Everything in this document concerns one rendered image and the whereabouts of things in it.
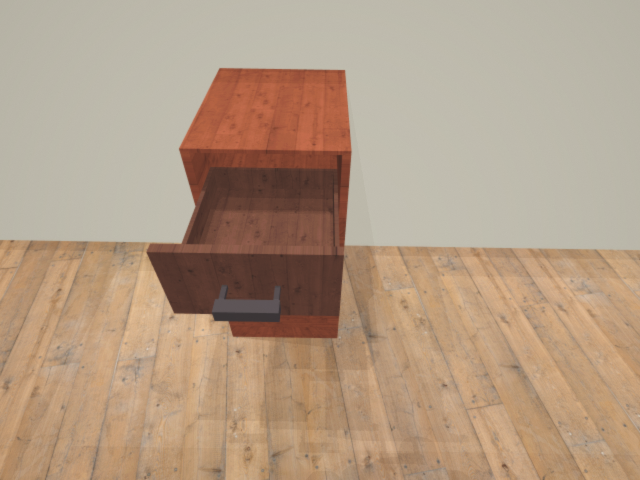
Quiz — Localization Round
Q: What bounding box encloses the cabinet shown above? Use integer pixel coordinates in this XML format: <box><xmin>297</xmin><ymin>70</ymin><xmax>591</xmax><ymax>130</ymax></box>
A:
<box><xmin>179</xmin><ymin>68</ymin><xmax>352</xmax><ymax>338</ymax></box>

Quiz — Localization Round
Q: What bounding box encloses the handle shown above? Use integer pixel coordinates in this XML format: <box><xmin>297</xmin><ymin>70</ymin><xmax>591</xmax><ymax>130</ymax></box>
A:
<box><xmin>212</xmin><ymin>285</ymin><xmax>281</xmax><ymax>322</ymax></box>

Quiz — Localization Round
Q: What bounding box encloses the drawer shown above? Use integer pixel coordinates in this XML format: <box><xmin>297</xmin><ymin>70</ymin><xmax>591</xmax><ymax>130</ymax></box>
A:
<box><xmin>146</xmin><ymin>167</ymin><xmax>344</xmax><ymax>316</ymax></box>

